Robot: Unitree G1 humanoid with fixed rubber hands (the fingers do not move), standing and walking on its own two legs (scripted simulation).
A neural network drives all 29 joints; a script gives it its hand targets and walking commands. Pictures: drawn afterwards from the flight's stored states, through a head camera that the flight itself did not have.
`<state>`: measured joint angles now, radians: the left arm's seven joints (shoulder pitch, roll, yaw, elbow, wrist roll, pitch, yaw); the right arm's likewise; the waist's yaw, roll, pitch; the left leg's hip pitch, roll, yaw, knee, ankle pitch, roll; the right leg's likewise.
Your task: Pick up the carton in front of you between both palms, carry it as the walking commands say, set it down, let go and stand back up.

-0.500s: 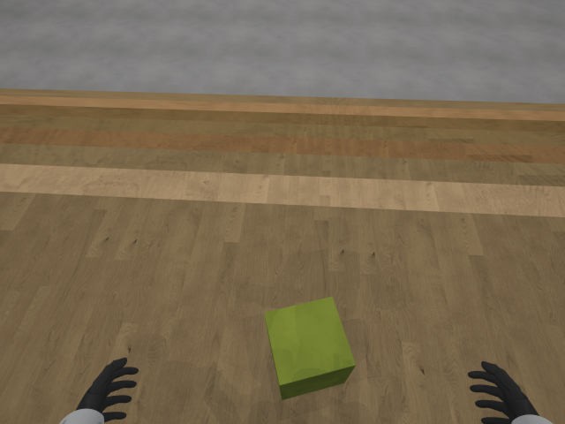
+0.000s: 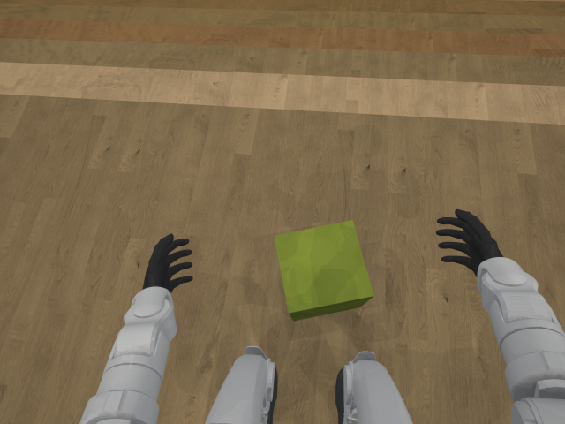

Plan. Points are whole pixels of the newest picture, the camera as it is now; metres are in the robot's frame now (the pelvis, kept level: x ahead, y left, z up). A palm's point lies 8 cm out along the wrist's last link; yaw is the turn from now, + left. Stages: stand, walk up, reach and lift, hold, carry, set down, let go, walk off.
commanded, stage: reach and lift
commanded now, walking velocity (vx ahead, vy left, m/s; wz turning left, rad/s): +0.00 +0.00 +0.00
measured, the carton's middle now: (320, 274) +0.43 -0.02 -0.56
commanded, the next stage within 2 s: none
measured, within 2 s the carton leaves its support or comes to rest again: neither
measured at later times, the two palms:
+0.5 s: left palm (221, 241) +0.40 +0.17 -0.17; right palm (428, 201) +0.49 -0.20 -0.17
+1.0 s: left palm (240, 274) +0.39 +0.18 -0.41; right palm (396, 250) +0.47 -0.20 -0.42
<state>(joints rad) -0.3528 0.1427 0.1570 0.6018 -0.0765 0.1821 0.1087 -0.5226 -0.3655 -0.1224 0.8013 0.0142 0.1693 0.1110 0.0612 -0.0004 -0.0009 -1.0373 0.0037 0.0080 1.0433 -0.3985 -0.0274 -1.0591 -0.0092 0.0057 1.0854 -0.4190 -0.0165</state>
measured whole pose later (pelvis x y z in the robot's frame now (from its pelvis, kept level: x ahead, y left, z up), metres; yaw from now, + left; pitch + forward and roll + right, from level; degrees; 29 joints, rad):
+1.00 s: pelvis -0.07 +0.00 -0.26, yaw +4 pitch +45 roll +5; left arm -1.05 0.09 0.23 0.78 -0.18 0.07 0.24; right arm -1.29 -0.51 -0.01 1.07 0.16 0.07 0.03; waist 0.06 0.03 0.11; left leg -2.20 -0.02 0.02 1.90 -0.49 -0.05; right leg -2.24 -0.01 0.04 1.96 -0.50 -0.02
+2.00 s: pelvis -0.08 +0.00 -0.32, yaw +4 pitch +38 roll +5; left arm -1.39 0.08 0.39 1.15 -0.09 0.03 0.23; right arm -1.56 -0.41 0.13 1.35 0.13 0.09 -0.02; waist 0.04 0.09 0.26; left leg -2.29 -0.04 0.01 2.12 -0.50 -0.07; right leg -2.33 -0.01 0.04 2.18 -0.51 -0.03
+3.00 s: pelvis -0.04 +0.02 -0.12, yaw -3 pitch +36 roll +1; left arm -0.71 -0.15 0.46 0.55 0.13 0.31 0.15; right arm -0.80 -0.04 -0.30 0.70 -0.17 0.35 0.01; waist 0.02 0.04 -0.22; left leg -1.67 -0.08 -0.05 1.55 -0.52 -0.04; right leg -1.69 0.04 0.06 1.55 -0.49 0.02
